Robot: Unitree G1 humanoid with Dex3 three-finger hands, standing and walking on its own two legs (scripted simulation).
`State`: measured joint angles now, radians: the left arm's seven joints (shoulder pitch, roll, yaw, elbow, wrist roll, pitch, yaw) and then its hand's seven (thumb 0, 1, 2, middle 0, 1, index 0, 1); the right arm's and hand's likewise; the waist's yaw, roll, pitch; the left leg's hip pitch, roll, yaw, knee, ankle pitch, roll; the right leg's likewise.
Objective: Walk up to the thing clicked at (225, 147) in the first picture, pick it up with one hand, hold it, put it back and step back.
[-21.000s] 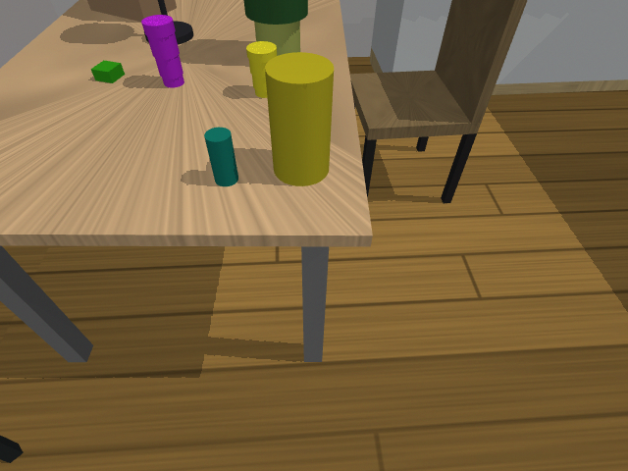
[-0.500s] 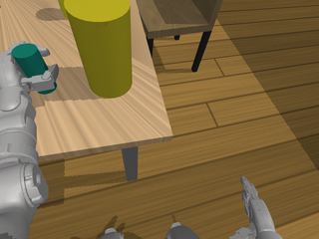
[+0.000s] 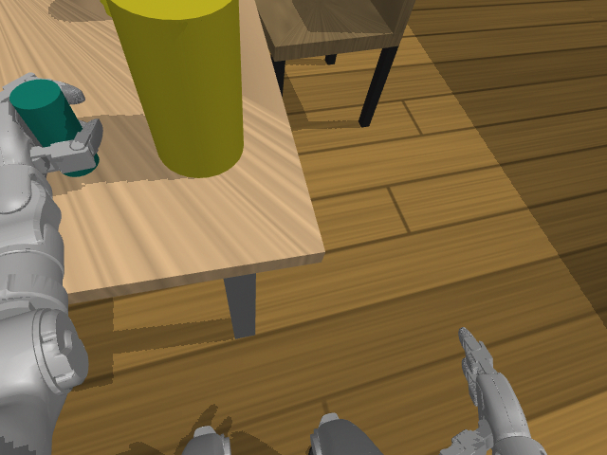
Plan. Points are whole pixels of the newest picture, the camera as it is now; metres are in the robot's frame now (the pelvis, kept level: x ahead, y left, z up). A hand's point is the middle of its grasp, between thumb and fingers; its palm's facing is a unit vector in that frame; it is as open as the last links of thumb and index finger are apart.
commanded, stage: loosen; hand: left
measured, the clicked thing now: (59, 131) +0.52 +0.22 +0.09
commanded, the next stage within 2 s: open in 0.10 s
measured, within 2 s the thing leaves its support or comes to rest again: neither
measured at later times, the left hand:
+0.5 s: hand (74, 133) +0.52 +0.21 +0.09, palm faces +0.22 -0.98 +0.00, open 12.2 cm
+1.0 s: hand out of the picture +0.53 +0.27 +0.18, palm faces +0.29 -0.96 -0.02, open 17.4 cm
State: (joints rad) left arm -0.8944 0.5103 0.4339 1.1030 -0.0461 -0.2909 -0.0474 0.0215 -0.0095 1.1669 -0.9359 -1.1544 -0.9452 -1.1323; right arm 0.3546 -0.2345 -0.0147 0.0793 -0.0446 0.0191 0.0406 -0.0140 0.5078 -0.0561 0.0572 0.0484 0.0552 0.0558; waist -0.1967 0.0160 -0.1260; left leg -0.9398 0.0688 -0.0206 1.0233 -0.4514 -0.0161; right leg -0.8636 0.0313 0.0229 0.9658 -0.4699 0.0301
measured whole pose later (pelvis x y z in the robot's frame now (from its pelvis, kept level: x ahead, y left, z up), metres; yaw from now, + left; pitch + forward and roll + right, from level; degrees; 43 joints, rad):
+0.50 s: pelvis -0.01 +0.00 -0.01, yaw +0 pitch +22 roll -3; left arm -0.94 0.54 0.45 1.15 -0.04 -0.30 -0.04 0.00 -0.27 0.43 -0.61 -0.55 -0.62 -0.55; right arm 0.37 -0.24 -0.01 0.03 -0.05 0.03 0.04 -0.01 0.51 -0.05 0.06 0.05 0.06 0.06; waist -0.22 0.02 -0.13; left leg -0.99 0.07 -0.02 1.06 -0.45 -0.02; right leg -0.92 0.03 0.02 1.01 -0.47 0.03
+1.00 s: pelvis +0.00 +0.01 +0.01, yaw +0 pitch +19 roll -3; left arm -0.99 0.68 0.48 1.09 -0.03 -0.15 -0.09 -0.01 -0.52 0.06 -0.05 -0.06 -0.07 -0.06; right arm 0.37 -0.25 -0.02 0.10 -0.01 0.06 0.02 -0.01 0.52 -0.05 0.06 0.05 0.06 0.06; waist -0.19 0.02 -0.14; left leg -0.85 0.07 -0.01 0.97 -0.44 -0.01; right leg -0.77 0.03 0.03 0.89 -0.44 0.04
